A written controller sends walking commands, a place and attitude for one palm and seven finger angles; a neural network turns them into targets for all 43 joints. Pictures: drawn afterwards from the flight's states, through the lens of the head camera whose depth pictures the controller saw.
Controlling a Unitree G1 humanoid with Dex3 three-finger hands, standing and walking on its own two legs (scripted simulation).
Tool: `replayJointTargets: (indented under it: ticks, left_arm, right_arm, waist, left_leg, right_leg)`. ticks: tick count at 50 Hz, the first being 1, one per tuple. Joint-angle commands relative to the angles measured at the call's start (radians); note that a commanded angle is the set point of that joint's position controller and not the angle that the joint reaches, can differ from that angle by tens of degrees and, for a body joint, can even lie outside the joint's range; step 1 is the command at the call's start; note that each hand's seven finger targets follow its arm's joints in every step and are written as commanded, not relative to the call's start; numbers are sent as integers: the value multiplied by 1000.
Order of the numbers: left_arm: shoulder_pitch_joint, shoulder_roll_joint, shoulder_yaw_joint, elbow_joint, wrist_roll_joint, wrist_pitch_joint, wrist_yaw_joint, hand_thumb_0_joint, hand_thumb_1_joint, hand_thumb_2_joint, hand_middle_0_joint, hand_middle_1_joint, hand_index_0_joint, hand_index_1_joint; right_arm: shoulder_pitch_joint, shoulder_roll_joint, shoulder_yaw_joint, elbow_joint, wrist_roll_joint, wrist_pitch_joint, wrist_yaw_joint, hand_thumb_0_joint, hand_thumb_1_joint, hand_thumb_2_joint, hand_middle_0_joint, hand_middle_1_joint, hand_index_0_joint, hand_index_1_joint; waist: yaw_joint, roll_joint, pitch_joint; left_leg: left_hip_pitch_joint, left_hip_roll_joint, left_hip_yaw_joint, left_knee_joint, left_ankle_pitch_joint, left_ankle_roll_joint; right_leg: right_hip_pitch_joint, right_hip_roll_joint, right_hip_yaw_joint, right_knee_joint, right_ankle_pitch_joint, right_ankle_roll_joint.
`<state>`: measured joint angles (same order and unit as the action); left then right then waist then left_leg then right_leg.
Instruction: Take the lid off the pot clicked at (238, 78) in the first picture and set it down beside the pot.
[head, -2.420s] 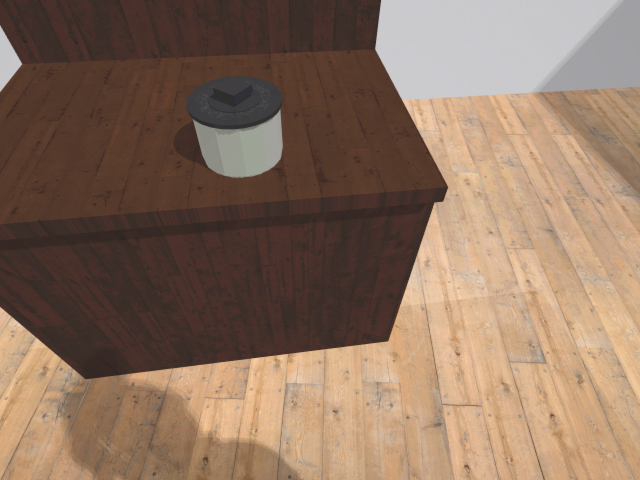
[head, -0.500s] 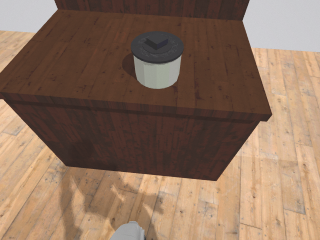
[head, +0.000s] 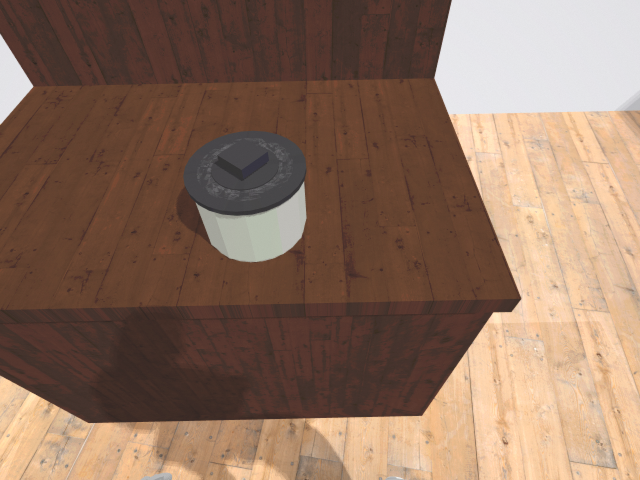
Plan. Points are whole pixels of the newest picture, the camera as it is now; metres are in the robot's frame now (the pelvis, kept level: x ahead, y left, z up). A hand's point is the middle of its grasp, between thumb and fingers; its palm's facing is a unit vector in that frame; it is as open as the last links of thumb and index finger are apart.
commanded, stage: come to a stop and stand still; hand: left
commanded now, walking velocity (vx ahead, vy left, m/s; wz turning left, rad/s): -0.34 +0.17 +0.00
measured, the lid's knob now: (243, 157) +0.51 +0.12 +0.12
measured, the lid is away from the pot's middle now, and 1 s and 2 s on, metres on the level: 0.00 0.00 0.00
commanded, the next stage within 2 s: look again from close up in 1.44 s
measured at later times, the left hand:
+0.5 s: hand out of the picture +0.01 +0.27 -0.17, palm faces +0.06 -0.96 -0.27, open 7.4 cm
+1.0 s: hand out of the picture -0.03 +0.22 -0.17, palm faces -0.03 -0.99 -0.15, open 7.4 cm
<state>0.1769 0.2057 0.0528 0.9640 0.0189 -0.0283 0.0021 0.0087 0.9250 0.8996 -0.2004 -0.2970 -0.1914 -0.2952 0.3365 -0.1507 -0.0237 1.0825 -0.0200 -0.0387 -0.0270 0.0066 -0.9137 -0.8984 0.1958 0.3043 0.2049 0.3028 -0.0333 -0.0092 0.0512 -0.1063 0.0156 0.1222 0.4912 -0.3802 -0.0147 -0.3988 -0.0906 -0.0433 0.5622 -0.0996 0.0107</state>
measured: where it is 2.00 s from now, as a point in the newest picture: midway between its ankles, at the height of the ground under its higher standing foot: outside the picture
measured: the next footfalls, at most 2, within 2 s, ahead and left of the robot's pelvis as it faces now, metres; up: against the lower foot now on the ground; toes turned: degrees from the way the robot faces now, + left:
left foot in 0.38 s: +0.01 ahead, +0.18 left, +0.00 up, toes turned -3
right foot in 0.72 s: -0.04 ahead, +0.00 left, +0.00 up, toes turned -2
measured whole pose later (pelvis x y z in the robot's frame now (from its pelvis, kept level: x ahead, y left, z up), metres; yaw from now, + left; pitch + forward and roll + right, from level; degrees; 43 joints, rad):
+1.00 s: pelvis -0.03 +0.07 +0.01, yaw -3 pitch +0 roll +0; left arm 0.37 0.12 -0.01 1.02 0.01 0.00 0.02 0.01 0.91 0.90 -0.21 -0.30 -0.20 -0.30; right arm 0.32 -0.17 -0.01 1.04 0.00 0.00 -0.04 0.01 -0.91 -0.90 0.19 0.30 0.20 0.30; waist -0.01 0.00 0.02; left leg -0.22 -0.02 0.00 0.50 -0.24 0.02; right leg -0.15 0.08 0.00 0.50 -0.35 -0.08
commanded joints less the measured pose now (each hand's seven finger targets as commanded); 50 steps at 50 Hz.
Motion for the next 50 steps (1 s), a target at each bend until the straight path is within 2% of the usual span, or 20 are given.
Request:
replayJointTargets:
  ticks: [1, 4, 7, 15, 16, 17, 18, 19, 20, 21, 25, 30, 34, 35, 37, 39, 41, 44, 48, 50]
  left_arm:
    - [225, 190, 19, 18, -1, -2, 29, 0, 900, 900, -200, -300, -200, -300]
    - [181, 175, 36, 10, 0, 13, 54, 0, 900, 900, -200, -300, -200, -300]
    - [108, 169, 43, -32, 5, 29, 64, 0, 900, 900, -200, -300, -200, -300]
    - [-3, 190, 51, -102, 24, 55, 51, 0, 900, 900, -200, -300, -200, -300]
    - [-4, 217, 32, -106, 15, 45, 86, 0, 900, 900, -200, -300, -200, -300]
    - [0, 199, 18, -128, 8, 57, 76, 0, 900, 900, -200, -300, -200, -300]
    - [27, 120, 0, -118, 3, 72, 61, 0, 900, 900, -200, -300, -200, -300]
    - [72, 87, -5, -106, -2, 92, 52, 0, 900, 900, -200, -300, -200, -300]
    - [88, 98, 4, -118, -4, 102, 46, 0, 900, 900, -200, -300, -200, -300]
    - [94, 101, 12, -102, 4, 101, 38, 0, 900, 900, -200, -300, -200, -300]
    - [166, 90, 2, -85, 19, 80, 22, 0, 900, 900, -200, -300, -200, -300]
    - [183, 97, 6, -126, 18, 65, 6, 0, 900, 900, -200, -300, -200, -300]
    - [276, 67, 1, -99, 11, 48, 3, 0, 900, 900, -200, -300, -200, -300]
    - [305, 67, -1, -87, 12, 44, 5, 0, 900, 900, -200, -300, -200, -300]
    - [303, 105, -5, -81, 19, 36, 15, 0, 900, 900, -200, -300, -200, -300]
    - [234, 83, -6, -86, 13, 10, 28, 0, 900, 900, -200, -300, -200, -300]
    - [220, 75, -15, -70, 9, -4, 35, 0, 900, 900, -200, -300, -200, -300]
    - [231, 99, -17, -36, 2, -9, 33, 0, 900, 900, -200, -300, -200, -300]
    - [245, 45, -35, 3, -12, -4, 28, 0, 900, 900, -200, -300, -200, -300]
    - [231, 23, -34, -4, -4, 5, 33, 0, 900, 900, -200, -300, -200, -300]
  right_arm:
    - [81, -87, -38, -41, 24, 22, -14, 0, -900, -900, 200, 300, 200, 300]
    - [7, -109, -50, -58, 24, 51, -22, 0, -900, -900, 200, 300, 200, 300]
    - [-42, -99, -53, -77, 17, 77, -8, 0, -900, -900, 200, 300, 200, 300]
    - [-10, -75, -51, -115, 13, 70, 19, 0, -900, -900, 200, 300, 200, 300]
    - [44, -158, -70, -177, 23, 52, 23, 0, -900, -900, 200, 300, 200, 300]
    - [21, -112, -55, -213, 12, 51, 23, 0, -900, -900, 200, 300, 200, 300]
    - [9, -173, -57, -223, 0, 47, 18, 0, -900, -900, 200, 300, 200, 300]
    - [-55, -244, -66, -265, -13, 54, 11, 0, -900, -900, 200, 300, 200, 300]
    - [-148, -281, -67, -307, -19, 66, 2, 0, -900, -900, 200, 300, 200, 300]
    - [-205, -251, -57, -310, -25, 67, 10, 0, -900, -900, 200, 300, 200, 300]
    - [-173, -229, -42, -291, -24, 54, 17, 0, -900, -900, 200, 300, 200, 300]
    - [-19, -248, -55, -264, -22, 40, 3, 0, -900, -900, 200, 300, 200, 300]
    - [-11, -224, -49, -246, -11, 37, -1, 0, -900, -900, 200, 300, 200, 300]
    - [-15, -208, -44, -244, -4, 40, 0, 0, -900, -900, 200, 300, 200, 300]
    - [-40, -143, -26, -248, 9, 35, -2, 0, -900, -900, 200, 300, 200, 300]
    - [-41, -129, -21, -226, 7, 37, 4, 0, -900, -900, 200, 300, 200, 300]
    - [-47, -107, -13, -197, 12, 27, 5, 0, -900, -900, 200, 300, 200, 300]
    - [-39, -63, 1, -152, 20, 16, 3, 0, -900, -900, 200, 300, 200, 300]
    - [-11, -105, 6, -106, 22, -7, -16, 0, -900, -900, 200, 300, 200, 300]
    - [-15, -113, 3, -103, 16, 8, -20, 0, -900, -900, 200, 300, 200, 300]
  waist:
    - [52, -147, -168]
    - [87, -275, -192]
    - [66, -127, -160]
    - [23, -191, -122]
    - [-51, 10, -332]
    - [-34, 81, -271]
    - [-34, 311, -195]
    - [-7, 496, -127]
    - [34, 393, 30]
    - [61, 243, 101]
    - [85, 55, 189]
    - [11, 67, 51]
    - [38, 16, -41]
    - [44, -9, -45]
    - [30, -205, -5]
    - [15, -218, 14]
    - [5, -53, -3]
    - [23, -23, -71]
    - [36, 11, -89]
    - [33, -33, 7]
  left_leg:
    - [-231, -1, -61, 283, -229, -8]
    - [-361, -5, -141, 578, -284, -24]
    - [-380, -12, -163, 667, -185, -34]
    - [-156, -19, -78, 290, -26, -20]
    - [-76, -18, -40, 168, -40, -31]
    - [-23, -11, -64, -7, 26, -15]
    - [-38, 54, -151, -131, -18, 1]
    - [-188, 220, -426, -254, -261, 78]
    - [-441, 268, -451, -320, -391, 162]
    - [-527, 239, -426, -332, -411, 167]
    - [-551, 231, -415, -305, -382, 166]
    - [-215, 265, -464, -293, -272, 186]
    - [-178, 224, -399, -212, -100, 154]
    - [-228, 172, -334, -163, -130, 117]
    - [-303, -13, -96, 124, -49, 40]
    - [-357, -40, -111, 296, -63, 29]
    - [-371, -28, -124, 322, -58, 23]
    - [-233, -44, -86, 75, -9, 12]
    - [-3, 75, -212, -55, 463, 60]
    - [-66, 87, -187, -29, 355, 51]
  right_leg:
    - [386, -316, 237, -83, 972, -214]
    - [426, -323, 279, -83, 1003, -290]
    - [318, -284, 217, -120, 780, -257]
    - [48, -212, 190, -213, -24, -175]
    - [237, -207, 214, -111, 160, -126]
    - [83, -133, 132, -26, -241, -88]
    - [-53, -13, 7, 126, -408, -39]
    - [-124, 108, -33, 343, -485, 7]
    - [-86, 96, 51, 440, -413, -15]
    - [-51, 99, 50, 519, -343, -32]
    - [-68, 100, 54, 562, -313, -28]
    - [-99, 94, 49, 297, -401, -51]
    - [110, 108, 55, -77, -274, -74]
    - [195, 93, 95, -189, -243, -91]
    - [172, -92, 378, -342, -381, -193]
    - [181, -142, 428, -364, -173, -265]
    - [256, -142, 362, -282, 137, -284]
    - [335, -98, 250, -168, 384, -233]
    - [220, 19, 149, -119, 218, -77]
    - [175, 17, 177, -198, 102, -65]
